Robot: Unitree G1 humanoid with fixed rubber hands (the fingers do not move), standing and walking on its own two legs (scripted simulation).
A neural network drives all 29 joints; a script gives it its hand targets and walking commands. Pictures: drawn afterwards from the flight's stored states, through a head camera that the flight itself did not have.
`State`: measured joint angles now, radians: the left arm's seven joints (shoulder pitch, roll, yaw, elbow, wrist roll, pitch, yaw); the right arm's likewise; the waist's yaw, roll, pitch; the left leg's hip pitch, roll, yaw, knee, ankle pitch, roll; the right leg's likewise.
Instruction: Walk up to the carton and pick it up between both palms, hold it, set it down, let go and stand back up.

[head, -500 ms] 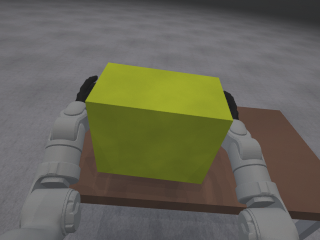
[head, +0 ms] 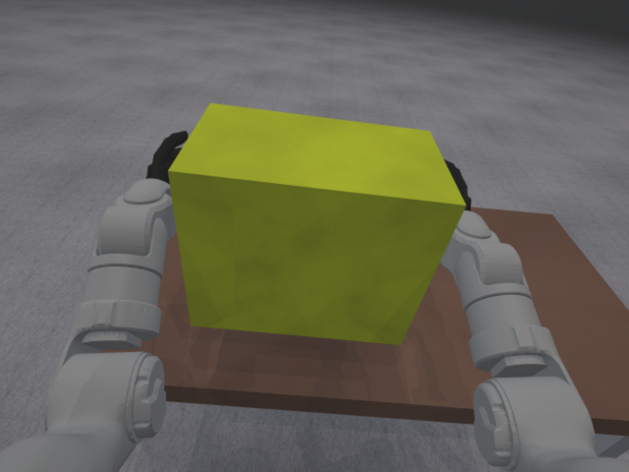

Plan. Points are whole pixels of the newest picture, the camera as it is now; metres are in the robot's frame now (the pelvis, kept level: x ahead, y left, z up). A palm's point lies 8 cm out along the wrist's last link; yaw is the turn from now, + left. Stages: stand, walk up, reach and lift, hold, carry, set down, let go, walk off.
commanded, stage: reach and lift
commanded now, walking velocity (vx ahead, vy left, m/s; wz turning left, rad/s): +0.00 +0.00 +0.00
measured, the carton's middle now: (309, 229) +0.36 -0.01 +0.18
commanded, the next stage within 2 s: hold in 0.52 s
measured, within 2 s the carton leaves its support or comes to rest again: neither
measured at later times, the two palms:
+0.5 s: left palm (158, 181) +0.38 +0.17 +0.23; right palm (460, 202) +0.35 -0.19 +0.23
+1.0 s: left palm (152, 177) +0.37 +0.18 +0.24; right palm (459, 196) +0.35 -0.19 +0.24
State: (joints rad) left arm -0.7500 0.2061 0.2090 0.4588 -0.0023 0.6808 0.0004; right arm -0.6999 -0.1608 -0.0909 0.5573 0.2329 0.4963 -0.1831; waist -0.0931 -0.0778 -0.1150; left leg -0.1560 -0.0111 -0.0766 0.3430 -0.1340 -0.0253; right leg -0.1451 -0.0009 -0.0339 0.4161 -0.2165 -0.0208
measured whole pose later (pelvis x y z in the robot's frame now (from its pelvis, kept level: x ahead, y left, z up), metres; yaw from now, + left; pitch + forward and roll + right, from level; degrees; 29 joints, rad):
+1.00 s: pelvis -0.01 +0.00 +0.00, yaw +0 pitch -4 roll +1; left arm -0.78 0.20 0.21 0.36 0.00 0.81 0.04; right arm -0.78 -0.21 -0.09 0.56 0.29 0.59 -0.17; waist -0.08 -0.08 -0.13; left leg -0.16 -0.01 -0.08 0.35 -0.13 -0.03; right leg -0.14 0.00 -0.03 0.42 -0.21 -0.02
